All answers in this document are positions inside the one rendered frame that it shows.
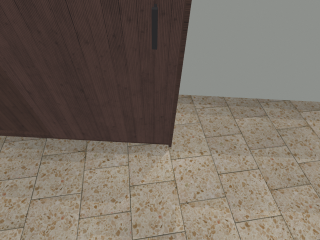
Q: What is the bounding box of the wardrobe door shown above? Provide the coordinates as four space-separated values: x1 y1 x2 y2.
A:
0 0 185 144
0 66 50 133

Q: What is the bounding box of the handle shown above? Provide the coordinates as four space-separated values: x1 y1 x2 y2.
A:
151 4 158 50

